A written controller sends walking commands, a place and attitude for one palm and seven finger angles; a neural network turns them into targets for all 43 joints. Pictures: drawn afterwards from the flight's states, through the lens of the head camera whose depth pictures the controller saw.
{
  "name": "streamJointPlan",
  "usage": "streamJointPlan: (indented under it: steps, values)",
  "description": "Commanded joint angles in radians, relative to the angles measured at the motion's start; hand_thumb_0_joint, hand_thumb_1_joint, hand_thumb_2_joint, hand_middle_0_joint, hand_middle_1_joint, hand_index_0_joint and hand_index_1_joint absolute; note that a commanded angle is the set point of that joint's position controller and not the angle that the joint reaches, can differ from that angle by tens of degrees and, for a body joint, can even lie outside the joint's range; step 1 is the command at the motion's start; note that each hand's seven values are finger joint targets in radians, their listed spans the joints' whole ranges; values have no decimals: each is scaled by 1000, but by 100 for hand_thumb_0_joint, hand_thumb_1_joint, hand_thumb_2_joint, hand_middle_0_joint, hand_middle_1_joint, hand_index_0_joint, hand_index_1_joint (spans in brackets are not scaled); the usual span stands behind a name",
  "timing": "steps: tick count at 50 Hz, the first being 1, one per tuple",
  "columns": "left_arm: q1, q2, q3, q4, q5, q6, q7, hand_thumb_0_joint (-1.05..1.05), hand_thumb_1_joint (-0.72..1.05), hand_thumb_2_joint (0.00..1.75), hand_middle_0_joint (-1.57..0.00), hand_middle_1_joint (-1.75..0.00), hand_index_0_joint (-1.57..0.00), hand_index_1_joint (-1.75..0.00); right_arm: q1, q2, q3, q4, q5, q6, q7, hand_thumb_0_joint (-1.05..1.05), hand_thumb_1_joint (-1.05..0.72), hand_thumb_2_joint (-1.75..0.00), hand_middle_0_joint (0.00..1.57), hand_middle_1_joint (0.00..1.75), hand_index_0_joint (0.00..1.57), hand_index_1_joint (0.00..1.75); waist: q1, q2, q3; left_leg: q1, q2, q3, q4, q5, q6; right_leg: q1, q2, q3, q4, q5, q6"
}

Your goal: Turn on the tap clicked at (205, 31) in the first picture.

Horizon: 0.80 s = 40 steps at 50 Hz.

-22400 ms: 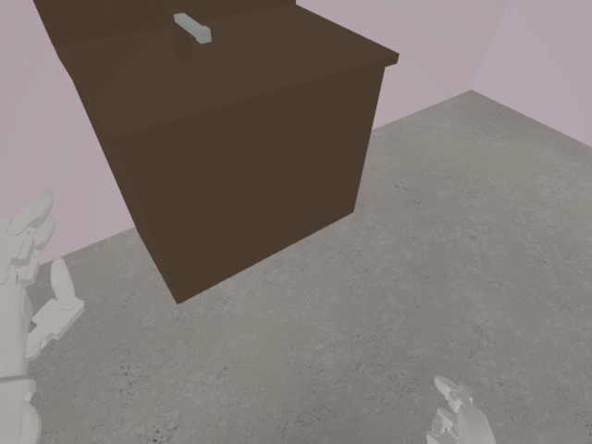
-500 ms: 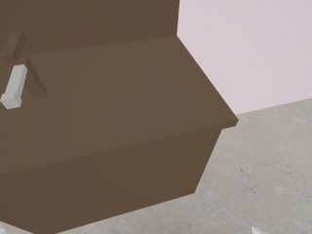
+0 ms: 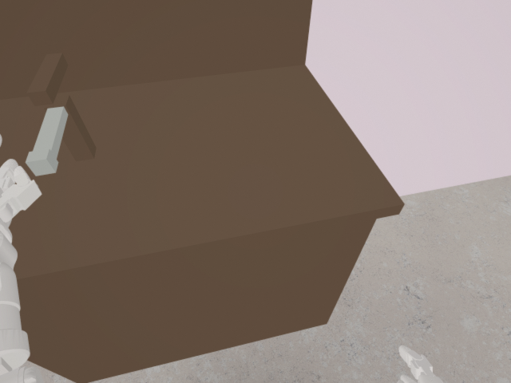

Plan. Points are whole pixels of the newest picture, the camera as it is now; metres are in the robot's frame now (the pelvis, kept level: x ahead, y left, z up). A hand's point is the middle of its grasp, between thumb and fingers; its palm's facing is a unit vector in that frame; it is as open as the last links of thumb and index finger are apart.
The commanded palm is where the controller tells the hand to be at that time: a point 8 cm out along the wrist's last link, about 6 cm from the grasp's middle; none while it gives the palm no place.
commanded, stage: push the lever round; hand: left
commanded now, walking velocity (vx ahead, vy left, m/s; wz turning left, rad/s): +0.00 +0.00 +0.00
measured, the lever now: (42, 162) +0.37 +0.36 +0.16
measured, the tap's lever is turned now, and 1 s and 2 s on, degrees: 2 18 48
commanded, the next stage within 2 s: none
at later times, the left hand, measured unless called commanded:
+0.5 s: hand (48, 187) +0.33 +0.32 +0.16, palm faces +0.55 -0.83 -0.08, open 7.6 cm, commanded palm +0.29 +0.35 +0.16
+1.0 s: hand (86, 178) +0.35 +0.28 +0.16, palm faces +0.62 -0.78 -0.06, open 7.5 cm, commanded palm +0.31 +0.31 +0.16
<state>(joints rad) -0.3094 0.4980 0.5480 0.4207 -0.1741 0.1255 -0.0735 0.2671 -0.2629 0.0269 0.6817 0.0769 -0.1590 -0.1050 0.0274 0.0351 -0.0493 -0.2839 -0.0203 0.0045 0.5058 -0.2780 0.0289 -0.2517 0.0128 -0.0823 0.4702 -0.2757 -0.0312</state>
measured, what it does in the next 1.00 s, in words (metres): stands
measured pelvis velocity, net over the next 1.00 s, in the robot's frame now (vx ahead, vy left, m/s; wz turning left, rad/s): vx -0.02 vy -0.03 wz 0.01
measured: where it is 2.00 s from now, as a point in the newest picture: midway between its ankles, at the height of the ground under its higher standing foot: outside the picture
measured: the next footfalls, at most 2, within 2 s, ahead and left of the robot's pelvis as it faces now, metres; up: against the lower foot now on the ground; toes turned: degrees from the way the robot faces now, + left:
none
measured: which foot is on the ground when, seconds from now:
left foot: down 0.00-1.00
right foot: down 0.00-1.00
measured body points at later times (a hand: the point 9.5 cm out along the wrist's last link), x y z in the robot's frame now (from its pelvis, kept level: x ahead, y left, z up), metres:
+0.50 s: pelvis -0.01 -0.02 +0.00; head -0.01 -0.04 +0.45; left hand +0.29 +0.37 +0.16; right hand +0.13 -0.28 -0.11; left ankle -0.01 +0.10 -0.74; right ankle -0.02 -0.10 -0.74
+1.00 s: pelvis -0.02 -0.03 +0.00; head -0.01 -0.05 +0.45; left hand +0.31 +0.32 +0.16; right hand +0.12 -0.28 -0.12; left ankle -0.01 +0.10 -0.74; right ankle -0.02 -0.10 -0.74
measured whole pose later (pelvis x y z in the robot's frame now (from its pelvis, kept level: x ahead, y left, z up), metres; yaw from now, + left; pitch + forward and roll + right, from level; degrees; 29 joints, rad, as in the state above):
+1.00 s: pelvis -0.02 -0.03 +0.00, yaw +1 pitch +3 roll +0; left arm -0.45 0.36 0.42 0.48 -0.13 0.10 0.22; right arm 0.23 -0.26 0.02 0.75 0.07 -0.14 -0.10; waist 0.03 0.05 -0.04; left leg -0.31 0.00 -0.02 0.52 -0.25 -0.01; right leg -0.29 0.03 -0.11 0.51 -0.27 -0.07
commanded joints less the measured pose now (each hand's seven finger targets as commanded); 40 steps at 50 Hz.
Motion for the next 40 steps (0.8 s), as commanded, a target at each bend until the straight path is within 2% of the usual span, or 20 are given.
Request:
streamJointPlan:
  steps: [1, 3, 5, 6, 9, 11, 13, 14, 16, 22, 23, 24, 28, 30, 31, 32, 33, 34, 36, 40]
  values:
    - [-330, 325, 56, -263, -13, -77, 16, 0, 90, 90, -15, -15, -15, -15, -47, -144, -59, -124, -2, -46, -13, 0, -90, -90, 20, 30, 20, 30, -10, 85, -245, 166, 27, -62, -41, 382, -20, 41, 6, 33, -34, 286, -1]
    - [-309, 333, 72, -239, -19, -73, 19, 0, 90, 90, -15, -15, -15, -15, -43, -147, -60, -119, -3, -42, -12, 0, -90, -90, 20, 30, 20, 30, -6, 46, -245, 148, 24, -60, -42, 376, -18, 57, 6, 31, -32, 302, 1]
    - [-278, 337, 83, -257, -17, -73, 25, 0, 90, 90, -15, -15, -15, -15, -52, -143, -60, -121, 0, -38, -10, 0, -90, -90, 20, 30, 20, 30, 6, 82, -246, 149, 26, -53, -42, 385, -17, 71, 4, 34, -32, 308, 0]
    - [-288, 308, 56, -270, -21, -72, 26, 0, 90, 90, -15, -15, -15, -15, -57, -140, -57, -126, 0, -40, -8, 0, -90, -90, 20, 30, 20, 30, 2, 85, -237, 146, 22, -54, -45, 370, -15, 65, 3, 35, -34, 304, 1]
    - [-300, 301, 45, -265, -21, -66, 30, 0, 90, 90, -15, -15, -15, -15, -59, -143, -59, -121, 3, -39, -8, 0, -90, -90, 20, 30, 20, 30, -9, 59, -212, 133, 22, -50, -47, 329, -8, 50, 4, 37, -39, 286, 4]
    - [-287, 329, 75, -249, -18, -65, 37, 0, 90, 90, -15, -15, -15, -15, -57, -146, -61, -116, 2, -38, -10, 0, -90, -90, 20, 30, 20, 30, -5, 45, -208, 120, 20, -43, -48, 314, -1, 61, 2, 41, -43, 291, 5]
    - [-293, 320, 63, -248, -19, -62, 37, 0, 90, 90, -15, -15, -15, -15, -64, -143, -58, -119, 5, -36, -11, 0, -90, -90, 20, 30, 20, 30, -6, 52, -195, 104, 17, -41, -50, 285, 0, 59, 0, 44, -43, 274, 6]
    - [-325, 308, 44, -251, -18, -64, 37, 0, 90, 90, -15, -15, -15, -15, -67, -142, -57, -116, 7, -38, -12, 0, -90, -90, 20, 30, 20, 30, -17, 52, -189, 104, 16, -38, -50, 262, 2, 46, -2, 47, -47, 258, 8]
    - [-340, 325, 54, -222, -12, -67, 42, 0, 90, 90, -15, -15, -15, -15, -65, -144, -56, -108, 7, -38, -13, 0, -90, -90, 20, 30, 20, 30, -18, 59, -171, 94, 16, -39, -51, 236, 4, 37, -3, 51, -52, 236, 7]
    - [-383, 313, 40, -189, -6, -73, 75, 0, 90, 90, -15, -15, -15, -15, -65, -141, -57, -101, 7, -39, -13, 0, -90, -90, 20, 30, 20, 30, -19, 54, -190, 73, 11, -30, -39, 207, 9, 45, -10, 66, -54, 233, 13]
    - [-413, 276, 1, -203, -4, -78, 78, 0, 90, 90, -15, -15, -15, -15, -67, -139, -56, -101, 5, -41, -11, 0, -90, -90, 20, 30, 20, 30, -29, 51, -197, 82, 8, -28, -35, 210, 10, 39, -11, 67, -52, 242, 15]
    - [-398, 295, 22, -191, -1, -76, 86, 0, 90, 90, -15, -15, -15, -15, -66, -140, -58, -100, 6, -40, -12, 0, -90, -90, 20, 30, 20, 30, -20, 58, -207, 74, 9, -29, -35, 200, 9, 43, -11, 71, -52, 230, 15]
    - [-487, 257, -31, -167, 9, -82, 115, 0, 90, 90, -15, -15, -15, -15, -67, -139, -55, -87, 5, -40, -12, 0, -90, -90, 20, 30, 20, 30, -44, 38, -183, 59, 7, -31, -32, 153, 12, 13, -16, 78, -62, 190, 21]
    - [-481, 283, -7, -145, 17, -82, 133, 0, 90, 90, -15, -15, -15, -15, -69, -142, -55, -81, 6, -36, -12, 0, -90, -90, 20, 30, 20, 30, -38, 41, -180, 45, 8, -28, -29, 144, 14, 21, -20, 84, -65, 183, 22]
    - [-497, 268, -23, -154, 20, -85, 142, 0, 90, 90, -15, -15, -15, -15, -69, -140, -56, -85, 4, -36, -12, 0, -90, -90, 20, 30, 20, 30, -39, 28, -203, 44, 5, -29, -29, 143, 14, 31, -21, 87, -61, 185, 24]
    - [-527, 240, -54, -148, 22, -85, 147, 0, 90, 90, -15, -15, -15, -15, -73, -137, -55, -81, 5, -36, -12, 0, -90, -90, 20, 30, 20, 30, -51, 33, -186, 48, 7, -29, -29, 138, 14, 12, -21, 85, -64, 180, 24]
    - [-524, 241, -45, -147, 21, -88, 156, 0, 90, 90, -15, -15, -15, -15, -68, -138, -57, -80, 2, -37, -11, 0, -90, -90, 20, 30, 20, 30, -42, 14, -206, 46, 5, -32, -28, 139, 13, 22, -21, 86, -61, 182, 24]
    - [-528, 234, -54, -146, 22, -90, 162, 0, 90, 90, -15, -15, -15, -15, -73, -138, -57, -78, 3, -37, -11, 0, -90, -90, 20, 30, 20, 30, -48, 11, -203, 48, 6, -29, -25, 139, 14, 19, -21, 87, -62, 183, 26]
    - [-549, 208, -80, -153, 30, -96, 179, 0, 90, 90, -15, -15, -15, -15, -76, -133, -55, -76, 3, -34, -11, 0, -90, -90, 20, 30, 20, 30, -46, 49, -209, 53, 5, -33, -27, 132, 13, 17, -23, 89, -61, 172, 22]
    - [-554, 205, -71, -141, 33, -101, 217, 0, 90, 90, -15, -15, -15, -15, -82, -134, -55, -69, 1, -31, -10, 0, -90, -90, 20, 30, 20, 30, -44, 5, -204, 42, 6, -33, -26, 123, 15, 24, -25, 87, -64, 167, 26]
